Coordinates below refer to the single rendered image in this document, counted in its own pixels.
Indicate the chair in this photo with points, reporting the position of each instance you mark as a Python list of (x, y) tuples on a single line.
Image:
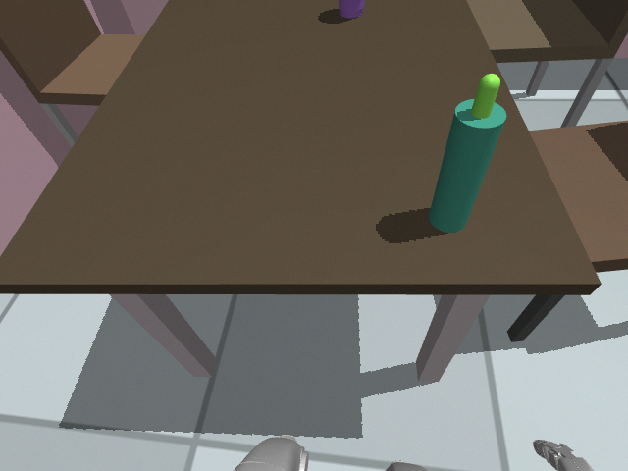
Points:
[(589, 168), (554, 30), (58, 51)]

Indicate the right robot hand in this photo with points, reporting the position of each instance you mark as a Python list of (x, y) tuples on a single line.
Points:
[(560, 457)]

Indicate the table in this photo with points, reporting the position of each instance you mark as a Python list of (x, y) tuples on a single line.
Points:
[(277, 147)]

